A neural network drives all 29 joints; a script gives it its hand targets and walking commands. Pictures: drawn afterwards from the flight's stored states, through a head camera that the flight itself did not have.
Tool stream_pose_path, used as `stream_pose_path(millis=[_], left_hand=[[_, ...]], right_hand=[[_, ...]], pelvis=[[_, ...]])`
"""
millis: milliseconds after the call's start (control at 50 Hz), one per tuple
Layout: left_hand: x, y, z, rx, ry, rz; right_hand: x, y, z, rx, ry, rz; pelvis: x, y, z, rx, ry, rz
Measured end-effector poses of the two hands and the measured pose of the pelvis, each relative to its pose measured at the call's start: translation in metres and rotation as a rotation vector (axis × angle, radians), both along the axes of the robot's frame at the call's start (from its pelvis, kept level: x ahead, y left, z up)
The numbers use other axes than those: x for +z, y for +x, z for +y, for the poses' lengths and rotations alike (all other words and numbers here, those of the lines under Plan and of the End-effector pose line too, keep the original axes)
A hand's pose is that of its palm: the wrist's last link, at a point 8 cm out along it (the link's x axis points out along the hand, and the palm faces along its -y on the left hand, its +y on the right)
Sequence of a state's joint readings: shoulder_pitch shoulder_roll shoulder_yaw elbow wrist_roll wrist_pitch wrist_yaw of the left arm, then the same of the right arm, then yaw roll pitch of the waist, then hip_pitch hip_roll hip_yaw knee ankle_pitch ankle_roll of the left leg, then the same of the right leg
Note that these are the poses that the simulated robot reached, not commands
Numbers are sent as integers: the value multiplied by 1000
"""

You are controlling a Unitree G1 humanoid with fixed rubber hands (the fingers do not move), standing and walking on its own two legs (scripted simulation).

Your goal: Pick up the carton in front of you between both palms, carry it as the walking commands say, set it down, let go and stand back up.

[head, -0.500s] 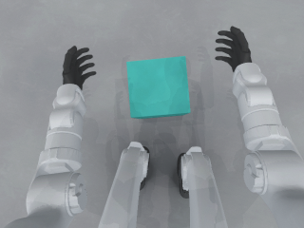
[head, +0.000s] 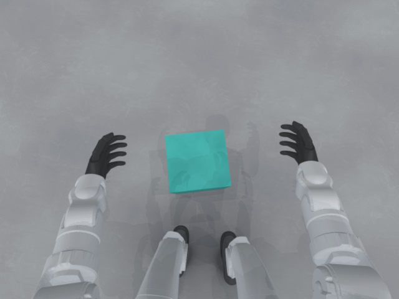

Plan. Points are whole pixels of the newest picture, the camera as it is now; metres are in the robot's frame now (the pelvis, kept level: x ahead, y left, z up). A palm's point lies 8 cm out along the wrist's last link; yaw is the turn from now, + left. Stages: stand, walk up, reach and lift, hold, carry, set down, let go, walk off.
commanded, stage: let go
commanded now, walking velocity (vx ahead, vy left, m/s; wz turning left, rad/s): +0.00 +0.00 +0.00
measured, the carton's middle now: (197, 165) +0.42 +0.04 -0.58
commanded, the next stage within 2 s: stand in 0.96 s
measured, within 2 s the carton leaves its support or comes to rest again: neither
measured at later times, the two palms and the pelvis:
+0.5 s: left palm (53, 251) +0.20 +0.24 +0.00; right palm (358, 238) +0.24 -0.22 -0.01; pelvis +0.05 +0.00 +0.07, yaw +1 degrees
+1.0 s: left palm (47, 263) +0.19 +0.24 +0.01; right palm (379, 273) +0.19 -0.24 +0.00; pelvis +0.03 -0.01 +0.07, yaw +2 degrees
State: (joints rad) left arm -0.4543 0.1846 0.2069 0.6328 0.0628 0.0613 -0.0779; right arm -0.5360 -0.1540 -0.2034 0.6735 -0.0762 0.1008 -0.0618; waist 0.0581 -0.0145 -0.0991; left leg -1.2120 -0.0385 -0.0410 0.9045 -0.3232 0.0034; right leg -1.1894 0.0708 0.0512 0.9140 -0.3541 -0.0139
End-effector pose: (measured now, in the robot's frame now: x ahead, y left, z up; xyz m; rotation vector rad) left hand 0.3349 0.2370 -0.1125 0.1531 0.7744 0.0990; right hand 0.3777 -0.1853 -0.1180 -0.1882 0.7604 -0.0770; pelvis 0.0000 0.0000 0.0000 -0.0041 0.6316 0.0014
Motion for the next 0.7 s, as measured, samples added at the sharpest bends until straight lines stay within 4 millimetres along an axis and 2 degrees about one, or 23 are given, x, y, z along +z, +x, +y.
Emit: stream_pose_path(millis=[80,220,360,420,520,700], left_hand=[[24,-22,8,-8,13,23],[65,-52,12,7,11,4],[92,-106,10,21,7,60],[105,-122,5,28,0,49],[119,-131,0,11,1,16],[125,-123,-13,-24,-8,-10]], right_hand=[[17,-23,1,4,18,19],[50,-46,-4,24,22,-17],[78,-101,-14,29,27,29],[89,-120,-22,20,29,34],[107,-142,-35,35,14,25],[128,-163,-55,-5,17,1]], pelvis=[[19,13,6,-3,-2,-69],[41,30,13,11,-6,-181],[63,46,10,4,4,-326],[69,51,8,12,11,-387],[74,54,2,12,17,-490],[74,50,-8,11,18,-648]])
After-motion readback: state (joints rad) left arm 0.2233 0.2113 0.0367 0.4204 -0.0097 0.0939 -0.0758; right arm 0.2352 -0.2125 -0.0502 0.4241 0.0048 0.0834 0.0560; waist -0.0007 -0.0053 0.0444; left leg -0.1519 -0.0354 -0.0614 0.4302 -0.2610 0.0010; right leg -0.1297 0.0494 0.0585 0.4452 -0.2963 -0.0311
